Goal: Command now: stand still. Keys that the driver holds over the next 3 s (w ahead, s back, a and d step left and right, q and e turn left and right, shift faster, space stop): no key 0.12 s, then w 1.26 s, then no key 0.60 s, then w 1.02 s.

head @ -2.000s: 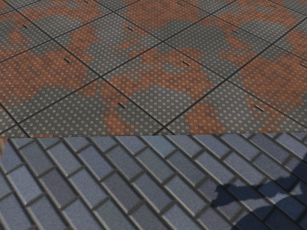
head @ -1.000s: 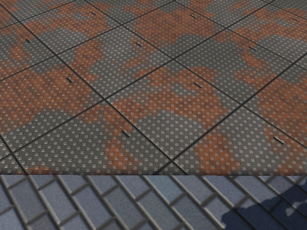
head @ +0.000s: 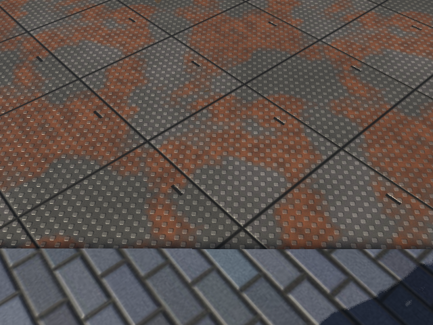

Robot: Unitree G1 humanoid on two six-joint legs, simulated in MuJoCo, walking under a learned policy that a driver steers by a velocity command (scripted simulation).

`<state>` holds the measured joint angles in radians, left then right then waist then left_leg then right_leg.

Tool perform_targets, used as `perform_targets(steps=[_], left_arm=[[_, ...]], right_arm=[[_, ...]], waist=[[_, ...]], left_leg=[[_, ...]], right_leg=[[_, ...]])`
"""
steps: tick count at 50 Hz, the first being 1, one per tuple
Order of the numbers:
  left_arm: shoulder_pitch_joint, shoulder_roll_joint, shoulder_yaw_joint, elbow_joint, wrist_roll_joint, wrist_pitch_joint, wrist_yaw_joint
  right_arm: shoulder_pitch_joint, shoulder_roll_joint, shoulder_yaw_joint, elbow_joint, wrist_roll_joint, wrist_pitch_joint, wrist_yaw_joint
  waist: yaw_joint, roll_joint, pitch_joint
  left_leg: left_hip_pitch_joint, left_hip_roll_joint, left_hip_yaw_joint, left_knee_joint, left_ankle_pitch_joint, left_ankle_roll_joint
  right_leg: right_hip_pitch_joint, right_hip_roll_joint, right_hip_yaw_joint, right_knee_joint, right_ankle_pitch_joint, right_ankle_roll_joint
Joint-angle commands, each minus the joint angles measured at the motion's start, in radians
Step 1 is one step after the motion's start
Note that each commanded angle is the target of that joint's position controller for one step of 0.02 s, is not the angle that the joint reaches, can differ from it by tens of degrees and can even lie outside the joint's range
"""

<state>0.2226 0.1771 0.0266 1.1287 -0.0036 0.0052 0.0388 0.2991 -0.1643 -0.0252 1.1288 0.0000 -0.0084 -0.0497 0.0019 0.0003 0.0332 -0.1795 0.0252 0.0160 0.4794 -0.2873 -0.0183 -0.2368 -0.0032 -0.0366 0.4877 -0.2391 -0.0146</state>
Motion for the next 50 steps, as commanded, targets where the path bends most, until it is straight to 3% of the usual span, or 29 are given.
perform_targets(steps=[1, 6, 7, 9, 11, 13, 15, 17, 18, 19, 20, 21, 22, 23, 25, 26, 27, 32, 37, 39, 41, 42, 43, 44, 45, 46, 47, 48, 50], left_arm=[[0.044, 0.091, 0.013, -0.019, 0.0, -0.005, 0.003], [0.053, 0.088, 0.012, -0.021, -0.001, -0.006, 0.003], [0.072, 0.082, 0.011, -0.011, -0.001, -0.004, 0.004], [0.084, 0.119, 0.026, -0.013, -0.016, -0.001, 0.009], [0.111, 0.139, 0.035, -0.022, -0.024, -0.016, 0.007], [0.192, 0.181, 0.053, -0.01, -0.029, -0.04, -0.002], [0.167, 0.187, 0.057, -0.029, -0.018, -0.057, -0.005], [0.043, 0.184, 0.054, -0.08, -0.031, -0.064, -0.011], [-0.032, 0.186, 0.054, -0.103, -0.044, -0.059, -0.014], [-0.053, 0.164, 0.051, -0.116, -0.046, -0.058, -0.016], [-0.073, 0.103, 0.035, -0.133, -0.034, -0.066, -0.024], [-0.084, 0.067, 0.026, -0.178, -0.033, -0.089, -0.024], [-0.115, 0.096, 0.032, -0.185, -0.044, -0.104, -0.025], [-0.091, 0.102, 0.032, -0.178, -0.053, -0.113, -0.033], [-0.062, 0.119, 0.041, -0.154, -0.029, -0.121, -0.038], [-0.072, 0.132, 0.049, -0.152, -0.021, -0.12, -0.042], [-0.071, 0.107, 0.046, -0.153, -0.022, -0.116, -0.048], [-0.308, 0.045, 0.016, -0.243, -0.023, -0.105, -0.065], [-0.392, 0.089, 0.016, -0.301, -0.034, -0.103, -0.089], [-0.32, 0.135, 0.038, -0.296, -0.029, -0.108, -0.092], [-0.032, 0.214, 0.083, -0.217, -0.033, -0.103, -0.081], [0.153, 0.287, 0.105, -0.179, -0.021, -0.095, -0.069], [0.226, 0.33, 0.105, -0.158, -0.006, -0.094, -0.074], [0.205, 0.239, 0.082, -0.147, -0.009, -0.092, -0.075], [0.097, 0.187, 0.067, -0.161, -0.017, -0.096, -0.074], [-0.002, 0.149, 0.053, -0.186, -0.013, -0.105, -0.077], [-0.058, 0.105, 0.039, -0.188, 0.004, -0.113, -0.085], [-0.069, 0.099, 0.036, -0.18, 0.017, -0.12, -0.087], [-0.042, 0.095, 0.032, -0.16, 0.009, -0.123, -0.083]], right_arm=[[0.077, -0.084, -0.012, -0.01, 0.0, -0.004, -0.003], [0.085, -0.082, -0.011, -0.012, 0.001, -0.004, -0.003], [0.106, -0.073, -0.01, -0.001, 0.002, -0.003, -0.003], [0.102, -0.088, -0.018, -0.011, 0.013, -0.001, -0.009], [0.073, -0.077, -0.017, -0.04, 0.016, -0.019, -0.008], [0.044, -0.036, -0.011, -0.066, 0.02, -0.049, 0.007], [0.028, -0.045, -0.017, -0.082, 0.025, -0.067, 0.024], [0.088, -0.04, -0.021, -0.07, 0.032, -0.078, 0.03], [0.17, -0.031, -0.025, -0.035, 0.032, -0.082, 0.028], [0.242, -0.062, -0.039, 0.004, 0.02, -0.08, 0.025], [0.373, -0.131, -0.061, 0.031, 0.014, -0.079, 0.021], [0.461, -0.249, -0.084, 0.026, 0.017, -0.088, 0.034], [0.404, -0.187, -0.061, 0.013, -0.002, -0.105, 0.035], [0.327, -0.132, -0.044, -0.013, 0.0, -0.117, 0.038], [0.227, -0.118, -0.031, -0.051, 0.005, -0.113, 0.052], [0.22, -0.073, -0.017, -0.056, 0.002, -0.103, 0.054], [0.241, -0.082, -0.016, -0.053, -0.003, -0.096, 0.051], [0.272, -0.14, -0.02, -0.075, -0.008, -0.084, 0.023], [0.298, -0.161, -0.036, -0.056, 0.015, -0.084, 0.021], [0.267, -0.185, -0.046, -0.066, 0.012, -0.077, 0.02], [0.223, -0.196, -0.05, -0.079, 0.009, -0.063, 0.023], [0.209, -0.167, -0.038, -0.105, -0.004, -0.065, 0.029], [0.364, 0.009, 0.007, -0.104, 0.006, -0.089, 0.048], [0.273, -0.07, -0.014, -0.108, 0.04, -0.119, 0.053], [0.156, -0.127, -0.031, -0.156, 0.064, -0.131, 0.051], [0.09, -0.15, -0.037, -0.179, 0.057, -0.136, 0.04], [0.055, -0.162, -0.055, -0.183, 0.037, -0.128, 0.027], [0.116, -0.13, -0.056, -0.18, 0.032, -0.11, 0.025], [0.141, -0.095, -0.058, -0.182, 0.034, -0.083, 0.02]], waist=[[0.0, 0.003, 0.021], [0.0, 0.003, 0.022], [0.0, -0.001, -0.002], [0.006, -0.019, 0.042], [0.02, -0.061, 0.112], [0.042, -0.157, 0.099], [0.02, -0.157, 0.094], [-0.053, -0.144, 0.091], [-0.107, -0.134, 0.096], [-0.124, -0.066, 0.092], [-0.155, 0.146, 0.031], [-0.164, 0.362, 0.013], [-0.127, 0.23, 0.069], [-0.082, 0.13, 0.102], [-0.038, 0.06, 0.092], [-0.033, 0.051, 0.082], [-0.031, 0.102, 0.073], [-0.074, 0.081, 0.116], [-0.056, 0.114, 0.137], [0.004, 0.138, 0.055], [0.153, 0.164, -0.122], [0.211, 0.062, -0.257], [0.106, -0.226, -0.46], [0.143, -0.183, -0.419], [0.119, -0.156, -0.227], [0.08, -0.035, -0.147], [0.038, 0.019, -0.083], [-0.011, -0.038, -0.092], [-0.035, -0.056, -0.048]], left_leg=[[-0.074, 0.009, -0.005, -0.088, 0.101, 0.023], [-0.074, 0.009, -0.005, -0.087, 0.106, 0.023], [-0.066, -0.003, 0.009, -0.083, 0.011, 0.027], [-0.132, -0.032, 0.034, -0.024, -0.28, 0.056], [-0.246, -0.022, 0.026, 0.046, -0.364, 0.081], [-0.327, -0.031, 0.064, 0.218, -0.219, 0.084], [-0.297, 0.006, 0.017, 0.353, -0.194, 0.116], [-0.152, 0.018, 0.015, 0.193, -0.216, 0.153], [0.03, -0.012, 0.056, 0.015, -0.125, 0.162], [0.158, -0.028, 0.04, -0.04, -0.041, 0.145], [0.29, 0.148, -0.217, -0.158, -0.137, 0.178], [0.371, 0.362, -0.627, -0.316, -0.245, 0.308], [0.306, 0.405, -0.722, -0.325, -0.312, 0.339], [0.304, 0.367, -0.622, -0.308, -0.278, 0.303], [0.275, 0.288, -0.411, -0.316, -0.06, 0.231], [0.257, 0.237, -0.305, -0.321, 0.083, 0.194], [0.229, 0.225, -0.247, -0.323, 0.188, 0.188], [0.106, 0.162, -0.087, -0.364, 0.348, 0.18], [0.206, 0.222, -0.054, -0.347, 0.444, 0.177], [0.28, 0.236, -0.032, -0.223, 0.788, 0.154], [0.205, 0.186, 0.016, 0.118, 1.023, 0.11], [-0.054, 0.128, 0.032, 0.446, 0.696, 0.079], [-0.389, -0.082, -0.055, 0.831, -0.192, 0.025], [-0.501, -0.06, -0.186, 0.974, -0.246, 0.052], [-0.588, -0.005, -0.143, 0.995, -0.185, 0.069], [-0.538, 0.051, -0.123, 0.944, -0.084, 0.079], [-0.467, 0.085, -0.105, 0.884, -0.022, 0.087], [-0.393, 0.115, -0.117, 0.849, 0.012, 0.091], [-0.36, 0.133, -0.108, 0.772, 0.006, 0.088]], right_leg=[[0.035, -0.035, 0.039, -0.085, 0.105, -0.026], [0.035, -0.034, 0.038, -0.082, 0.112, -0.026], [0.044, -0.025, 0.03, -0.086, 0.0, -0.029], [-0.013, -0.022, 0.044, -0.088, -0.381, -0.063], [-0.048, -0.105, 0.167, -0.146, -0.57, -0.115], [0.025, -0.258, 0.398, -0.255, -0.635, -0.197], [-0.049, -0.346, 0.531, -0.317, -0.606, -0.246], [-0.154, -0.295, 0.405, -0.3, -0.512, -0.188], [-0.26, -0.22, 0.279, -0.246, -0.452, -0.141], [-0.336, -0.135, 0.167, -0.109, -0.345, -0.097], [-0.446, -0.046, 0.023, 0.23, -0.216, -0.039], [-0.644, 0.047, -0.032, 0.483, -0.289, -0.024], [-0.728, -0.016, 0.071, 0.669, -0.294, -0.045], [-0.788, -0.056, 0.103, 0.75, -0.186, -0.065], [-0.763, -0.103, 0.088, 0.709, -0.025, -0.073], [-0.717, -0.115, 0.073, 0.667, 0.023, -0.072], [-0.665, -0.117, 0.055, 0.611, 0.056, -0.061], [-0.505, -0.052, -0.035, 0.24, 0.231, -0.025], [-0.415, -0.03, -0.032, 0.076, 0.249, -0.073], [-0.283, 0.014, -0.055, 0.067, 0.199, -0.108], [0.107, 0.059, -0.074, 0.066, 0.193, -0.156], [0.436, -0.139, 0.164, 0.081, 0.131, -0.219], [0.733, -0.404, 0.713, -0.076, -0.114, -0.396], [0.679, -0.375, 0.818, -0.205, -0.197, -0.357], [0.523, -0.346, 0.644, -0.218, -0.13, -0.305], [0.333, -0.315, 0.506, -0.238, 0.005, -0.27], [0.168, -0.261, 0.387, -0.262, 0.118, -0.231], [0.088, -0.243, 0.323, -0.283, 0.141, -0.235], [-0.006, -0.212, 0.258, -0.331, 0.117, -0.24]])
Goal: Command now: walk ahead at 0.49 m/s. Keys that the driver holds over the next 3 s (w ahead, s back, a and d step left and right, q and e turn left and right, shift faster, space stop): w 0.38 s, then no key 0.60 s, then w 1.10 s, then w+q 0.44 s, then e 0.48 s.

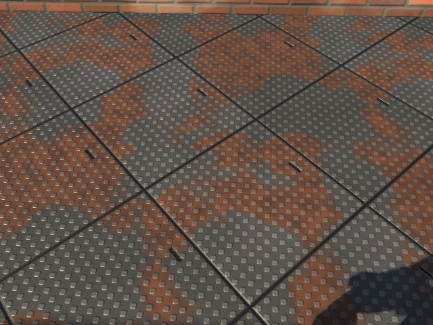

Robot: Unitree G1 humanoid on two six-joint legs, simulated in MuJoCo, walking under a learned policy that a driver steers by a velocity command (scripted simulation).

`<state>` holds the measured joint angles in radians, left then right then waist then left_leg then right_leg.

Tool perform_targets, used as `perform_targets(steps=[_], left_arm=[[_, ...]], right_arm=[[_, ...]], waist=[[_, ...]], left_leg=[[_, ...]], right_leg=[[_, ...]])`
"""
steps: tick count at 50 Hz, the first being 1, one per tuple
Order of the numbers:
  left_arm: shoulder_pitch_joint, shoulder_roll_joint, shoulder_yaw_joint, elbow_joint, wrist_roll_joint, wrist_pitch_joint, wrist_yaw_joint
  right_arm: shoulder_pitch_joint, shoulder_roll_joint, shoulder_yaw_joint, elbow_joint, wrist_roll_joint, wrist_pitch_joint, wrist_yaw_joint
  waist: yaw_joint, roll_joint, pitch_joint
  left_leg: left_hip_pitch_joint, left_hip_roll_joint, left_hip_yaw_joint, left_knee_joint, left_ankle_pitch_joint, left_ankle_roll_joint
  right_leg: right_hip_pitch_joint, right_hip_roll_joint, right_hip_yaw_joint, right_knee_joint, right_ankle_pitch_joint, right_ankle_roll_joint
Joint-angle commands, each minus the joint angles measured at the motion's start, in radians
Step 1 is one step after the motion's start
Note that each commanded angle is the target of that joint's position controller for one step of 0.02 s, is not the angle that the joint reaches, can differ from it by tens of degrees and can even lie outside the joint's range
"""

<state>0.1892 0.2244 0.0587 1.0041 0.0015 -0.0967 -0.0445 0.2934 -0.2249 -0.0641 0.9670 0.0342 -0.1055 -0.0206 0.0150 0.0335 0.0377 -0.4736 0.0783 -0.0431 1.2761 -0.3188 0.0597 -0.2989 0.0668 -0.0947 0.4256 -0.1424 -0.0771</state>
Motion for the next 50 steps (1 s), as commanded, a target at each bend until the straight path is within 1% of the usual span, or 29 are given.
perform_targets(steps=[1, 3, 7, 10, 11, 15, 17, 18, 19, 20, 21, 22, 24, 27, 28, 29, 30, 31, 32, 35, 37, 42, 44, 45, 46, 47, 48, 49, 50], left_arm=[[0.003, 0.063, 0.001, -0.026, 0.003, -0.022, 0.009], [0.047, 0.101, 0.006, -0.016, 0.007, -0.023, 0.028], [0.121, 0.138, 0.012, -0.011, -0.001, -0.011, 0.051], [0.176, 0.151, 0.016, 0.0, -0.006, -0.007, 0.047], [0.219, 0.153, 0.019, 0.012, 0.015, -0.009, 0.046], [0.209, 0.129, 0.015, 0.004, 0.002, 0.011, 0.044], [0.144, 0.137, 0.015, -0.018, -0.002, 0.022, 0.046], [0.131, 0.126, 0.008, -0.03, -0.004, 0.021, 0.045], [0.23, 0.063, -0.007, -0.035, -0.006, 0.008, 0.042], [0.32, 0.001, -0.025, -0.035, -0.024, -0.026, 0.03], [0.186, 0.092, -0.001, -0.077, -0.062, -0.043, 0.029], [0.098, 0.138, 0.013, -0.114, -0.068, -0.03, 0.039], [0.121, 0.098, 0.013, -0.109, -0.019, 0.014, 0.051], [0.088, 0.04, 0.004, -0.144, -0.005, 0.05, 0.053], [0.077, 0.017, -0.005, -0.151, 0.004, 0.05, 0.052], [0.182, 0.027, 0.004, -0.095, 0.016, 0.046, 0.039], [0.201, 0.026, 0.004, -0.087, 0.018, 0.044, 0.033], [0.014, 0.081, 0.019, -0.154, -0.006, 0.026, 0.028], [-0.105, 0.083, 0.018, -0.197, -0.011, 0.016, 0.026], [-0.217, 0.048, 0.002, -0.235, -0.002, 0.005, -0.006], [-0.196, 0.04, 0.0, -0.231, -0.011, 0.018, -0.025], [-0.068, 0.065, 0.005, -0.15, -0.039, 0.036, -0.024], [0.217, 0.107, 0.028, -0.018, -0.002, 0.037, -0.02], [0.259, 0.132, 0.02, -0.004, 0.023, 0.034, -0.022], [0.247, 0.128, 0.017, 0.001, 0.0, 0.047, -0.02], [0.187, 0.109, 0.007, -0.018, -0.005, 0.064, -0.016], [0.11, 0.097, -0.005, -0.049, 0.0, 0.073, -0.012], [0.043, 0.125, -0.01, -0.057, 0.016, 0.079, 0.002], [0.036, 0.112, -0.014, -0.058, 0.029, 0.07, 0.011]], right_arm=[[0.115, -0.033, -0.02, -0.035, 0.001, 0.023, -0.012], [0.008, -0.068, -0.026, -0.08, -0.014, 0.027, -0.016], [-0.175, -0.058, -0.019, -0.14, -0.031, 0.016, 0.004], [-0.264, -0.041, -0.009, -0.163, -0.02, 0.015, 0.022], [-0.202, -0.062, -0.018, -0.134, -0.02, 0.011, 0.036], [-0.252, -0.094, -0.024, -0.162, -0.024, -0.007, 0.064], [-0.046, -0.142, -0.05, -0.103, -0.023, -0.019, 0.075], [0.119, -0.2, -0.075, -0.05, -0.023, -0.024, 0.079], [0.211, -0.299, -0.098, -0.032, -0.017, -0.023, 0.076], [0.197, -0.261, -0.07, -0.049, -0.011, -0.021, 0.086], [0.18, -0.172, -0.05, -0.039, -0.004, -0.022, 0.091], [0.087, -0.12, -0.027, -0.064, -0.023, -0.019, 0.093], [-0.034, -0.101, -0.015, -0.092, -0.026, -0.021, 0.096], [-0.069, -0.12, -0.016, -0.066, -0.043, -0.007, 0.058], [-0.064, -0.129, -0.018, -0.058, -0.051, -0.001, 0.043], [-0.032, -0.126, -0.02, -0.04, -0.072, 0.001, 0.035], [-0.046, -0.134, -0.02, -0.043, -0.062, 0.004, 0.028], [0.026, -0.128, -0.02, -0.029, -0.026, -0.009, 0.006], [0.072, -0.116, -0.013, -0.015, -0.016, -0.014, -0.011], [0.095, -0.101, -0.012, -0.021, -0.016, 0.007, -0.041], [0.089, -0.124, -0.023, -0.02, -0.021, 0.016, -0.039], [0.112, -0.07, -0.02, -0.025, -0.022, 0.041, -0.051], [0.194, 0.006, 0.0, 0.006, -0.039, 0.056, -0.027], [0.294, 0.032, 0.011, 0.011, -0.009, 0.057, -0.013], [0.322, -0.012, 0.019, -0.011, 0.018, 0.046, -0.007], [0.271, -0.056, 0.012, -0.029, 0.022, 0.042, -0.006], [0.209, -0.065, 0.008, -0.037, 0.016, 0.054, -0.019], [0.135, -0.033, 0.02, -0.091, 0.021, 0.082, -0.044], [0.113, -0.032, 0.02, -0.091, 0.007, 0.104, -0.063]], waist=[[-0.057, -0.087, -0.022], [-0.044, -0.075, 0.021], [0.005, -0.057, 0.028], [0.038, -0.077, 0.012], [0.028, -0.079, -0.035], [0.01, -0.088, 0.027], [-0.103, -0.121, -0.056], [-0.176, -0.069, -0.128], [-0.154, 0.137, -0.238], [-0.089, 0.304, -0.309], [-0.115, 0.241, -0.209], [-0.088, 0.117, -0.121], [-0.021, 0.0, -0.083], [0.031, -0.001, -0.045], [0.034, 0.003, -0.065], [0.044, -0.005, -0.165], [0.054, 0.01, -0.175], [-0.018, 0.008, -0.094], [-0.058, 0.039, -0.069], [-0.104, 0.002, -0.039], [-0.096, 0.04, -0.03], [-0.065, -0.02, 0.01], [0.025, -0.16, -0.138], [0.022, -0.33, -0.272], [0.018, -0.328, -0.368], [0.006, -0.235, -0.387], [-0.015, -0.118, -0.355], [-0.051, -0.087, -0.311], [-0.055, -0.09, -0.26]], left_leg=[[-0.084, 0.091, -0.042, -0.074, 0.041, 0.002], [-0.172, 0.109, -0.035, -0.198, 0.127, -0.025], [-0.216, 0.086, -0.007, -0.503, 0.386, -0.032], [-0.097, 0.024, 0.053, -0.609, 0.458, -0.045], [-0.066, 0.029, 0.04, -0.467, 0.524, -0.04], [-0.136, 0.018, 0.056, -0.514, 0.288, 0.011], [0.169, -0.054, 0.113, -0.591, 0.222, 0.044], [0.378, -0.053, 0.104, -0.667, 0.283, 0.081], [0.625, 0.174, -0.21, -0.744, 0.213, 0.21], [0.739, 0.315, -0.569, -0.885, 0.316, 0.325], [0.654, 0.319, -0.591, -0.97, 0.383, 0.307], [0.534, 0.306, -0.456, -0.933, 0.523, 0.283], [0.312, 0.258, -0.277, -0.922, 0.609, 0.244], [0.149, 0.17, -0.089, -0.975, 0.717, 0.186], [0.12, 0.14, -0.024, -0.974, 0.79, 0.17], [0.138, 0.14, 0.012, -0.918, 0.854, 0.173], [0.135, 0.132, 0.036, -0.909, 0.856, 0.169], [0.302, 0.12, -0.006, -0.912, 0.577, 0.141], [0.408, 0.141, -0.049, -0.89, 0.479, 0.139], [0.263, 0.059, 0.02, -0.8, 0.153, 0.093], [0.129, 0.087, -0.005, -0.739, 0.052, 0.096], [0.191, 0.077, -0.044, -0.37, -0.023, 0.044], [-0.015, -0.06, 0.082, 0.018, -0.24, -0.012], [-0.283, -0.085, 0.066, 0.389, -0.654, -0.081], [-0.386, -0.043, -0.066, 0.484, -0.611, -0.093], [-0.394, -0.022, -0.094, 0.526, -0.569, -0.104], [-0.36, -0.001, -0.081, 0.533, -0.517, -0.114], [-0.348, 0.023, -0.044, 0.515, -0.382, -0.126], [-0.328, 0.041, -0.068, 0.551, -0.347, -0.136]], right_leg=[[0.02, -0.279, 0.298, -0.294, -0.002, -0.177], [0.024, -0.289, 0.282, -0.317, 0.047, -0.186], [0.095, -0.251, 0.201, -0.305, 0.164, -0.137], [0.092, -0.218, 0.132, -0.284, 0.188, -0.122], [0.127, -0.267, 0.147, -0.23, 0.227, -0.139], [0.245, -0.302, 0.149, -0.102, 0.329, -0.122], [0.178, -0.272, 0.118, 0.127, 0.575, -0.09], [0.092, -0.206, 0.089, 0.38, 0.57, -0.06], [-0.152, -0.099, 0.044, 0.805, 0.107, -0.008], [-0.411, 0.022, 0.159, 1.029, -0.439, -0.004], [-0.526, -0.012, 0.227, 1.068, -0.407, -0.023], [-0.549, -0.057, 0.205, 1.081, -0.339, -0.029], [-0.428, -0.138, 0.209, 0.948, -0.257, -0.001], [-0.292, -0.152, 0.138, 0.628, -0.169, 0.019], [-0.221, -0.144, 0.118, 0.52, -0.087, 0.022], [-0.115, -0.131, 0.104, 0.589, 0.121, 0.022], [-0.103, -0.124, 0.096, 0.564, 0.17, 0.021], [-0.355, -0.141, 0.149, 0.47, 0.272, 0.022], [-0.476, -0.153, 0.169, 0.372, 0.274, 0.023], [-0.273, -0.098, 0.118, 0.016, 0.605, 0.043], [-0.139, -0.1, 0.149, 0.049, 0.656, 0.036], [-0.057, -0.171, 0.169, -0.208, 0.719, 0.026], [0.385, -0.183, 0.111, -0.101, 1.066, 0.007], [0.702, -0.358, 0.219, 0.164, 1.403, -0.09], [0.73, -0.428, 0.35, 0.236, 1.366, -0.175], [0.642, -0.451, 0.384, 0.205, 1.204, -0.213], [0.487, -0.448, 0.393, 0.161, 1.058, -0.214], [0.298, -0.531, 0.544, 0.004, 0.643, -0.28], [0.199, -0.539, 0.558, -0.001, 0.627, -0.3]])
Over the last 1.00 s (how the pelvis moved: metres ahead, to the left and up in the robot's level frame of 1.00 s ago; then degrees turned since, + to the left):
0.35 -0.01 0.00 1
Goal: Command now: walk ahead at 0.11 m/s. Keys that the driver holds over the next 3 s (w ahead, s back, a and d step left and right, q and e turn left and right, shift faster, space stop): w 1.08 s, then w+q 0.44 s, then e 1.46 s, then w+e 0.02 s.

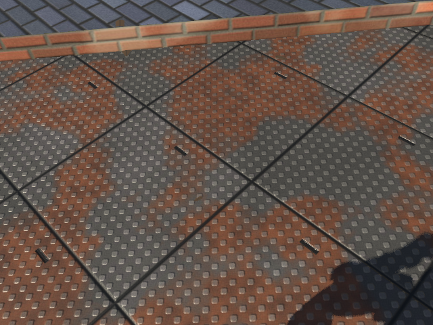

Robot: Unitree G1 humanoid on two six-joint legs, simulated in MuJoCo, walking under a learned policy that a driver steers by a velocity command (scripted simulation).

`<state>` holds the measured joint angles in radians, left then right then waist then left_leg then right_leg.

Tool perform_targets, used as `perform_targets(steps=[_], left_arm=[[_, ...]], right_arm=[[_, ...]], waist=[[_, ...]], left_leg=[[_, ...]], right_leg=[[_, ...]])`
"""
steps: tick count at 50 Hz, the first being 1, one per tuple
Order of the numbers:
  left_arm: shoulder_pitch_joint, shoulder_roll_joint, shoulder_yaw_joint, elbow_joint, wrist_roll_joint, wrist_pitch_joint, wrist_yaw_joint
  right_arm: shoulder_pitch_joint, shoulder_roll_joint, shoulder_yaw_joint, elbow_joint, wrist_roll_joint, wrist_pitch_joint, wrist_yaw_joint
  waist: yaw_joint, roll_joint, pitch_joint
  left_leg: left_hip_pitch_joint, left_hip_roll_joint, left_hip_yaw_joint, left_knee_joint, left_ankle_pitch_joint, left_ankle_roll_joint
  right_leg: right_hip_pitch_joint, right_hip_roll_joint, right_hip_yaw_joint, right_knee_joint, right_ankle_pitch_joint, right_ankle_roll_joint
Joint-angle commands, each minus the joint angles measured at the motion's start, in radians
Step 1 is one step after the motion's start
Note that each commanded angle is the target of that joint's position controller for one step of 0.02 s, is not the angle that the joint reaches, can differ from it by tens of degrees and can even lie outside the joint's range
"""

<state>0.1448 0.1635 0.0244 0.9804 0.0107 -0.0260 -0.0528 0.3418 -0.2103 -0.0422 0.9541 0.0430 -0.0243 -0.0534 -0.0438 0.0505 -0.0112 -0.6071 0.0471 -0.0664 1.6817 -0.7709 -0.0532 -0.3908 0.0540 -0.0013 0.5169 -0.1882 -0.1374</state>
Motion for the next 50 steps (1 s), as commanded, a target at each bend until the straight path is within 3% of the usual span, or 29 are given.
perform_targets(steps=[1, 2, 3, 4, 5, 7, 9, 11, 15, 17, 18, 19, 20, 21, 22, 24, 26, 30, 35, 40, 42, 43, 44, 45, 46, 47, 48, 49, 50], left_arm=[[0.044, 0.208, 0.032, -0.04, 0.024, 0.003, 0.04], [0.044, 0.173, 0.026, -0.036, 0.023, 0.002, 0.049], [0.076, 0.147, 0.023, -0.019, 0.017, -0.003, 0.059], [0.13, 0.136, 0.024, 0.001, 0.006, -0.011, 0.062], [0.142, 0.145, 0.025, 0.0, -0.004, -0.014, 0.075], [0.19, 0.138, 0.034, 0.007, 0.004, -0.017, 0.093], [0.198, 0.173, 0.05, -0.006, 0.005, -0.013, 0.093], [0.196, 0.237, 0.072, -0.018, -0.017, -0.026, 0.09], [0.209, 0.208, 0.079, -0.018, -0.035, -0.028, 0.084], [0.207, 0.191, 0.076, -0.024, -0.039, -0.022, 0.085], [0.195, 0.162, 0.068, -0.028, -0.038, -0.021, 0.086], [0.141, 0.1, 0.052, -0.049, -0.03, -0.026, 0.084], [0.131, 0.036, 0.037, -0.089, -0.022, -0.053, 0.078], [0.059, 0.112, 0.053, -0.124, -0.024, -0.082, 0.074], [0.038, 0.152, 0.061, -0.13, -0.03, -0.093, 0.069], [0.074, 0.154, 0.065, -0.101, -0.016, -0.079, 0.074], [0.077, 0.147, 0.07, -0.094, -0.014, -0.065, 0.076], [-0.026, 0.112, 0.062, -0.142, -0.011, -0.056, 0.063], [-0.216, 0.082, 0.043, -0.211, -0.026, -0.046, 0.043], [-0.355, 0.089, 0.031, -0.275, -0.034, -0.067, 0.012], [-0.296, 0.118, 0.042, -0.271, -0.033, -0.075, 0.005], [-0.178, 0.155, 0.062, -0.239, -0.029, -0.076, 0.008], [0.037, 0.217, 0.09, -0.182, -0.03, -0.076, 0.016], [0.24, 0.327, 0.118, -0.146, -0.01, -0.069, 0.03], [0.313, 0.309, 0.105, -0.111, -0.029, -0.057, 0.026], [0.256, 0.237, 0.083, -0.115, -0.02, -0.047, 0.028], [0.145, 0.199, 0.073, -0.138, -0.022, -0.046, 0.031], [0.055, 0.172, 0.063, -0.153, -0.015, -0.052, 0.026], [0.001, 0.142, 0.055, -0.159, -0.007, -0.061, 0.022]], right_arm=[[0.081, -0.042, 0.001, -0.09, -0.012, 0.031, -0.034], [0.018, -0.095, -0.017, -0.086, -0.029, 0.033, -0.04], [-0.017, -0.103, -0.031, -0.093, -0.037, 0.024, -0.043], [-0.024, -0.089, -0.035, -0.092, -0.036, 0.016, -0.04], [-0.025, -0.061, -0.034, -0.096, -0.041, 0.008, -0.034], [-0.082, -0.003, -0.02, -0.105, -0.043, -0.011, -0.026], [-0.139, 0.015, -0.015, -0.108, -0.029, -0.02, -0.013], [-0.153, -0.029, -0.031, -0.108, -0.025, -0.028, -0.002], [-0.188, -0.039, -0.038, -0.121, -0.021, -0.045, 0.02], [-0.118, -0.036, -0.046, -0.092, -0.022, -0.053, 0.024], [-0.021, -0.045, -0.055, -0.055, -0.02, -0.055, 0.02], [0.125, -0.087, -0.069, -0.014, -0.022, -0.059, 0.011], [0.212, -0.197, -0.094, -0.001, -0.027, -0.057, 0.011], [0.287, -0.206, -0.095, 0.014, -0.04, -0.067, 0.026], [0.219, -0.165, -0.08, -0.006, -0.045, -0.077, 0.034], [0.04, -0.125, -0.061, -0.057, -0.039, -0.081, 0.049], [0.015, -0.097, -0.049, -0.056, -0.05, -0.08, 0.054], [0.087, -0.113, -0.045, -0.018, -0.045, -0.082, 0.041], [0.179, -0.111, -0.038, 0.018, -0.029, -0.076, 0.024], [0.242, -0.128, -0.047, 0.053, -0.027, -0.052, 0.016], [0.215, -0.154, -0.053, 0.053, -0.027, -0.044, 0.016], [0.192, -0.16, -0.054, 0.047, -0.023, -0.043, 0.017], [0.144, -0.162, -0.051, 0.027, -0.026, -0.047, 0.02], [0.19, -0.088, -0.029, -0.001, -0.038, -0.068, 0.031], [0.245, -0.031, -0.005, 0.016, -0.03, -0.1, 0.05], [0.167, -0.118, -0.037, 0.007, 0.0, -0.121, 0.058], [0.053, -0.144, -0.044, -0.034, 0.005, -0.121, 0.052], [-0.001, -0.137, -0.051, -0.045, -0.01, -0.114, 0.04], [-0.001, -0.128, -0.062, -0.044, -0.028, -0.099, 0.028]], waist=[[-0.008, -0.161, -0.171], [0.015, -0.146, -0.096], [0.025, -0.161, -0.055], [0.038, -0.198, -0.021], [0.026, -0.169, 0.045], [0.059, -0.189, 0.035], [0.08, -0.194, 0.009], [0.08, -0.206, 0.007], [0.076, -0.166, 0.032], [0.033, -0.127, 0.008], [-0.009, -0.107, -0.016], [-0.069, 0.003, -0.038], [-0.067, 0.233, -0.036], [-0.102, 0.224, -0.033], [-0.067, 0.146, 0.018], [0.019, 0.063, 0.032], [0.044, 0.058, 0.04], [0.04, 0.05, 0.031], [-0.02, 0.053, 0.065], [-0.057, 0.062, 0.124], [-0.006, 0.099, 0.082], [0.06, 0.11, 0.008], [0.164, 0.098, -0.117], [0.193, -0.083, -0.325], [0.174, -0.301, -0.502], [0.178, -0.228, -0.357], [0.152, -0.179, -0.196], [0.108, -0.085, -0.095], [0.063, -0.08, -0.057]], left_leg=[[-0.211, 0.08, -0.08, -0.046, 0.317, -0.022], [-0.165, 0.079, -0.038, -0.107, 0.367, -0.012], [-0.191, 0.066, -0.023, -0.148, 0.419, 0.001], [-0.241, 0.06, 0.001, -0.142, 0.424, 0.008], [-0.238, 0.075, -0.015, -0.377, 0.566, -0.005], [-0.138, 0.058, 0.025, -0.689, 0.607, -0.002], [0.025, 0.008, 0.071, -0.908, 0.584, -0.001], [0.106, -0.006, 0.075, -0.957, 0.587, 0.007], [0.152, -0.007, 0.075, -1.077, 0.534, 0.066], [0.296, -0.026, 0.096, -1.166, 0.498, 0.099], [0.435, -0.016, 0.086, -1.196, 0.478, 0.111], [0.631, 0.107, -0.077, -1.254, 0.404, 0.145], [0.826, 0.305, -0.448, -1.375, 0.254, 0.25], [0.841, 0.385, -0.676, -1.449, 0.122, 0.346], [0.811, 0.362, -0.623, -1.447, 0.126, 0.327], [0.628, 0.265, -0.41, -1.472, 0.252, 0.244], [0.496, 0.199, -0.26, -1.494, 0.461, 0.216], [0.399, 0.142, -0.08, -1.489, 0.845, 0.199], [0.494, 0.153, -0.051, -1.507, 0.792, 0.191], [0.669, 0.212, -0.069, -1.427, 0.884, 0.21], [0.657, 0.213, -0.05, -1.335, 1.136, 0.193], [0.629, 0.189, -0.022, -1.214, 1.342, 0.179], [0.484, 0.146, 0.015, -0.996, 1.369, 0.148], [0.087, 0.037, 0.074, -0.596, 0.985, 0.088], [-0.089, -0.079, -0.028, -0.345, 0.224, 0.071], [-0.206, -0.018, -0.08, -0.275, 0.235, 0.089], [-0.224, 0.027, -0.027, -0.289, 0.32, 0.096], [-0.174, 0.064, -0.003, -0.363, 0.401, 0.093], [-0.096, 0.094, -0.009, -0.435, 0.447, 0.092]], right_leg=[[0.188, -0.493, 0.476, -0.171, 0.151, -0.241], [0.075, -0.395, 0.425, -0.234, -0.158, -0.181], [0.062, -0.336, 0.413, -0.26, -0.327, -0.13], [0.075, -0.314, 0.409, -0.271, -0.37, -0.112], [0.04, -0.269, 0.343, -0.295, -0.371, -0.092], [0.067, -0.235, 0.268, -0.301, -0.231, -0.063], [0.05, -0.236, 0.228, -0.305, -0.16, -0.052], [0.023, -0.271, 0.264, -0.349, -0.23, -0.078], [0.063, -0.32, 0.315, -0.332, -0.334, -0.076], [0.025, -0.284, 0.288, -0.267, -0.372, -0.047], [-0.049, -0.246, 0.251, -0.186, -0.377, -0.018], [-0.232, -0.176, 0.145, 0.06, -0.331, 0.038], [-0.55, -0.052, -0.03, 0.393, -0.316, 0.094], [-0.717, -0.048, 0.044, 0.566, -0.393, 0.091], [-0.782, -0.098, 0.094, 0.636, -0.288, 0.082], [-0.657, -0.153, 0.091, 0.594, -0.068, 0.083], [-0.535, -0.158, 0.069, 0.522, 0.069, 0.101], [-0.395, -0.129, 0.03, 0.362, 0.273, 0.111], [-0.347, -0.103, 0.015, 0.153, 0.363, 0.119], [-0.369, -0.078, -0.027, 0.037, 0.166, 0.093], [-0.186, -0.034, -0.062, -0.01, 0.078, 0.058], [0.009, 0.002, -0.088, -0.028, 0.091, 0.03], [0.329, -0.04, -0.034, -0.003, 0.156, -0.019], [0.81, -0.324, 0.331, 0.029, 0.176, -0.151], [0.95, -0.477, 0.734, -0.138, 0.027, -0.25], [0.853, -0.43, 0.655, -0.181, -0.04, -0.208], [0.662, -0.387, 0.494, -0.204, 0.007, -0.166], [0.467, -0.341, 0.385, -0.249, 0.085, -0.141], [0.34, -0.299, 0.311, -0.28, 0.145, -0.118]])
Over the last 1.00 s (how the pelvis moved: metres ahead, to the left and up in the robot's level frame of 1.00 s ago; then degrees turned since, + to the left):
0.48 0.00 -0.15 -2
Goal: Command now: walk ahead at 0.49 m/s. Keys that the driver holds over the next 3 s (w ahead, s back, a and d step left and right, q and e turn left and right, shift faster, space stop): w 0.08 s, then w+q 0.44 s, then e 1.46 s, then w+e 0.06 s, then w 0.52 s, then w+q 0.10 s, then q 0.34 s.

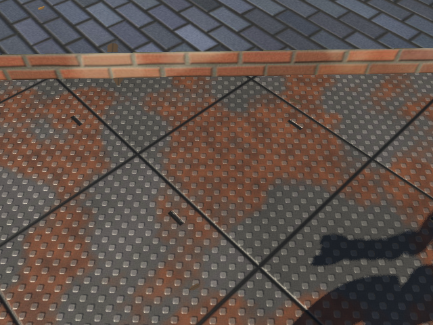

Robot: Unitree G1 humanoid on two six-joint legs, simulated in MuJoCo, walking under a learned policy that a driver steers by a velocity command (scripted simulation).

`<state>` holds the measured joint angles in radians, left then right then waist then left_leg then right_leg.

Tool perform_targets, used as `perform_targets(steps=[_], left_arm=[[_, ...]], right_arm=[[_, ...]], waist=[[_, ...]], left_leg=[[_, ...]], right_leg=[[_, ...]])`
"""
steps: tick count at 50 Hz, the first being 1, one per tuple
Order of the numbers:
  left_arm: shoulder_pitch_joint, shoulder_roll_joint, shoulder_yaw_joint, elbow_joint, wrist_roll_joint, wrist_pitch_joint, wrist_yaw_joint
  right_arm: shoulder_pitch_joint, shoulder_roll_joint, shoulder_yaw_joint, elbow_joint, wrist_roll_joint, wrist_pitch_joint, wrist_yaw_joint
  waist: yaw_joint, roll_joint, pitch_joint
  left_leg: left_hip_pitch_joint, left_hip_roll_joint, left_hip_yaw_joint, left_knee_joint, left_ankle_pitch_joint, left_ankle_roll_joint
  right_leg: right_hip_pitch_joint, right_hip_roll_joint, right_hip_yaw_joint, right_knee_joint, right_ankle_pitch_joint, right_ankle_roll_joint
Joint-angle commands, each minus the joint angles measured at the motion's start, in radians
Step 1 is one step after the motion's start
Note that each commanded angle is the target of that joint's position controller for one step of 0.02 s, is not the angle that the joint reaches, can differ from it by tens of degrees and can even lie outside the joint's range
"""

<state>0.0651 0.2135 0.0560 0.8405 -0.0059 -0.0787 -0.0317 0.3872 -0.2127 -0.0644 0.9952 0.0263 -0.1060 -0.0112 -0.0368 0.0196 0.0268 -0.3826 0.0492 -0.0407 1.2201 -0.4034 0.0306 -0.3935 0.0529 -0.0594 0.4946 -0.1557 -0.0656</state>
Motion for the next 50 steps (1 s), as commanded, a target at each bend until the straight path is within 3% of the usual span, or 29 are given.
perform_targets(steps=[1, 3, 5, 11, 17, 19, 20, 21, 22, 23, 24, 25, 26, 27, 28, 30, 32, 35, 38, 41, 43, 45, 46, 47, 48, 49, 50], left_arm=[[0.066, 0.083, 0.022, -0.012, 0.013, -0.012, -0.001], [0.095, 0.091, 0.023, 0.017, 0.006, -0.021, 0.002], [0.133, 0.119, 0.028, 0.041, 0.007, -0.023, 0.02], [0.221, 0.155, 0.03, 0.079, 0.007, -0.026, 0.033], [0.306, 0.182, 0.035, 0.119, -0.003, -0.003, 0.039], [0.279, 0.213, 0.043, 0.105, -0.005, 0.011, 0.046], [0.265, 0.232, 0.048, 0.096, -0.003, 0.019, 0.053], [0.251, 0.23, 0.045, 0.086, -0.002, 0.029, 0.06], [0.253, 0.213, 0.035, 0.06, 0.009, 0.026, 0.068], [0.354, 0.065, -0.016, 0.02, 0.03, -0.006, 0.043], [0.279, 0.143, 0.0, 0.016, -0.001, -0.052, 0.027], [0.184, 0.19, 0.014, -0.02, -0.034, -0.076, 0.02], [0.138, 0.18, 0.009, -0.034, -0.03, -0.085, 0.024], [0.14, 0.181, 0.017, -0.019, -0.016, -0.078, 0.031], [0.165, 0.186, 0.025, -0.008, -0.008, -0.06, 0.035], [0.221, 0.146, 0.023, 0.007, -0.002, -0.023, 0.04], [0.215, 0.116, 0.017, 0.005, 0.006, 0.0, 0.047], [0.152, 0.1, 0.007, -0.006, 0.006, 0.005, 0.042], [0.077, 0.114, 0.007, -0.031, -0.003, 0.004, 0.029], [0.03, 0.149, 0.019, -0.072, -0.001, 0.009, 0.013], [0.03, 0.159, 0.024, -0.094, 0.004, 0.009, -0.003], [0.121, 0.17, 0.036, -0.084, 0.006, 0.008, -0.014], [0.201, 0.226, 0.057, -0.074, 0.01, 0.005, -0.008], [0.261, 0.317, 0.079, -0.083, 0.018, 0.011, 0.009], [0.269, 0.316, 0.072, -0.097, 0.029, 0.024, 0.021], [0.238, 0.259, 0.057, -0.123, 0.021, 0.03, 0.021], [0.165, 0.23, 0.053, -0.152, 0.011, 0.038, 0.026]], right_arm=[[-0.017, -0.094, -0.037, -0.082, -0.012, -0.001, -0.019], [-0.013, -0.055, -0.033, -0.088, -0.011, 0.02, -0.024], [-0.09, -0.071, -0.037, -0.123, -0.015, 0.026, -0.025], [-0.309, -0.06, -0.015, -0.189, -0.009, 0.022, 0.017], [-0.462, -0.075, 0.001, -0.279, 0.0, 0.023, 0.057], [-0.433, -0.104, -0.008, -0.293, -0.003, 0.022, 0.071], [-0.363, -0.135, -0.023, -0.286, -0.005, 0.024, 0.074], [-0.213, -0.177, -0.048, -0.25, -0.003, 0.027, 0.073], [-0.033, -0.264, -0.082, -0.215, -0.005, 0.031, 0.059], [0.025, -0.361, -0.1, -0.208, -0.001, 0.03, 0.054], [0.059, -0.277, -0.073, -0.218, -0.005, 0.031, 0.048], [0.007, -0.234, -0.061, -0.224, -0.015, 0.028, 0.042], [-0.068, -0.209, -0.053, -0.246, -0.014, 0.025, 0.039], [-0.155, -0.17, -0.039, -0.265, -0.022, 0.025, 0.038], [-0.199, -0.137, -0.026, -0.28, -0.036, 0.022, 0.035], [-0.215, -0.133, -0.019, -0.273, -0.041, 0.016, 0.035], [-0.206, -0.158, -0.022, -0.251, -0.044, 0.008, 0.028], [-0.208, -0.164, -0.019, -0.233, -0.045, 0.016, 0.013], [-0.184, -0.175, -0.016, -0.205, -0.049, 0.022, 0.002], [-0.196, -0.194, -0.022, -0.191, -0.042, 0.045, -0.011], [-0.205, -0.198, -0.027, -0.193, -0.03, 0.065, -0.024], [-0.236, -0.203, -0.031, -0.21, -0.013, 0.085, -0.04], [-0.209, -0.201, -0.031, -0.217, -0.017, 0.087, -0.045], [-0.189, -0.175, -0.021, -0.251, -0.05, 0.076, -0.04], [-0.161, -0.121, -0.001, -0.273, -0.057, 0.067, -0.024], [-0.158, -0.168, -0.008, -0.258, -0.035, 0.064, -0.007], [-0.212, -0.175, -0.011, -0.271, -0.014, 0.072, -0.005]], waist=[[0.025, -0.065, -0.083], [0.003, -0.085, -0.051], [0.007, -0.085, -0.019], [0.071, -0.062, 0.024], [0.113, -0.057, 0.069], [0.08, -0.091, 0.023], [0.037, -0.112, -0.032], [-0.044, -0.105, -0.113], [-0.115, -0.033, -0.218], [-0.034, 0.228, -0.357], [-0.083, 0.162, -0.444], [-0.089, 0.128, -0.307], [-0.055, 0.024, -0.222], [-0.005, -0.035, -0.141], [0.034, -0.029, -0.12], [0.074, -0.01, -0.103], [0.082, 0.016, -0.089], [0.056, 0.041, -0.089], [0.014, 0.046, -0.091], [0.007, 0.055, -0.065], [0.015, 0.06, -0.056], [0.065, 0.053, -0.084], [0.092, -0.011, -0.141], [0.085, -0.182, -0.233], [0.065, -0.343, -0.35], [0.085, -0.195, -0.396], [0.077, -0.124, -0.305]], left_leg=[[-0.251, 0.104, -0.039, -0.006, 0.106, 0.007], [-0.225, 0.114, -0.029, -0.072, 0.13, -0.002], [-0.297, 0.119, -0.023, -0.163, 0.221, -0.019], [-0.292, 0.071, 0.013, -0.506, 0.543, 0.005], [-0.364, 0.024, 0.042, -0.634, 0.418, 0.046], [-0.263, -0.025, 0.104, -0.64, 0.308, 0.075], [-0.153, -0.065, 0.139, -0.633, 0.265, 0.092], [0.055, -0.11, 0.156, -0.675, 0.294, 0.122], [0.385, -0.009, -0.029, -0.673, 0.342, 0.184], [0.778, 0.256, -0.591, -0.757, 0.183, 0.386], [0.848, 0.297, -0.781, -0.895, 0.14, 0.391], [0.764, 0.258, -0.627, -0.899, 0.201, 0.334], [0.611, 0.216, -0.504, -0.905, 0.291, 0.302], [0.437, 0.197, -0.381, -0.915, 0.503, 0.28], [0.322, 0.176, -0.297, -0.927, 0.671, 0.268], [0.202, 0.16, -0.195, -0.947, 0.87, 0.26], [0.144, 0.135, -0.09, -0.963, 0.984, 0.244], [0.133, 0.079, 0.037, -0.975, 0.945, 0.187], [0.21, 0.099, 0.059, -0.973, 0.869, 0.159], [0.315, 0.149, 0.048, -0.914, 0.844, 0.158], [0.364, 0.177, 0.034, -0.835, 0.869, 0.151], [0.36, 0.156, 0.053, -0.678, 0.947, 0.113], [0.304, 0.088, 0.093, -0.513, 0.882, 0.053], [0.085, -0.034, 0.144, -0.215, 0.479, -0.021], [-0.207, -0.202, 0.056, 0.067, -0.276, -0.069], [-0.233, -0.124, -0.087, 0.143, -0.258, -0.056], [-0.271, -0.091, -0.077, 0.146, -0.193, -0.056]], right_leg=[[0.256, -0.277, 0.328, -0.289, 0.12, -0.185], [0.179, -0.267, 0.272, -0.337, 0.151, -0.193], [0.186, -0.269, 0.227, -0.362, 0.193, -0.192], [0.245, -0.238, 0.069, -0.383, 0.228, -0.12], [0.494, -0.317, 0.008, -0.307, 0.324, -0.093], [0.531, -0.321, -0.031, -0.196, 0.623, -0.069], [0.533, -0.314, -0.053, -0.083, 0.807, -0.054], [0.48, -0.283, -0.09, 0.112, 0.891, -0.027], [0.239, -0.247, -0.103, 0.406, 0.681, 0.015], [-0.223, -0.034, -0.049, 0.803, -0.179, 0.083], [-0.349, -0.013, 0.149, 0.915, -0.391, 0.066], [-0.432, -0.068, 0.167, 0.917, -0.325, 0.042], [-0.406, -0.114, 0.159, 0.839, -0.248, 0.031], [-0.337, -0.152, 0.138, 0.757, -0.211, 0.042], [-0.245, -0.178, 0.134, 0.718, -0.206, 0.051], [-0.159, -0.186, 0.114, 0.642, -0.2, 0.076], [-0.139, -0.175, 0.093, 0.538, -0.106, 0.097], [-0.088, -0.154, 0.069, 0.312, 0.134, 0.09], [-0.072, -0.125, 0.07, 0.181, 0.27, 0.076], [-0.146, -0.112, 0.074, 0.139, 0.157, 0.058], [-0.171, -0.098, 0.056, 0.122, 0.047, 0.038], [-0.068, -0.055, 0.018, 0.028, 0.053, 0.004], [0.088, -0.07, 0.08, -0.035, 0.328, -0.041], [0.324, -0.246, 0.326, -0.01, 0.776, -0.151], [0.549, -0.439, 0.657, -0.06, 0.889, -0.363], [0.518, -0.411, 0.632, -0.085, 0.684, -0.337], [0.434, -0.362, 0.537, -0.096, 0.516, -0.286]])
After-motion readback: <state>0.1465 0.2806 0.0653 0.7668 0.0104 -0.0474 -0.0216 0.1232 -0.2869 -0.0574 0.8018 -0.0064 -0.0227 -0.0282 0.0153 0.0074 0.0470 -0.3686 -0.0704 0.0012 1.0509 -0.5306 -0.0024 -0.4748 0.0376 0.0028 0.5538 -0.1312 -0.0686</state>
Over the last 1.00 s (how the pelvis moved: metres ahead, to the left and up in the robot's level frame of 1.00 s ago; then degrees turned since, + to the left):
0.38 0.01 0.00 1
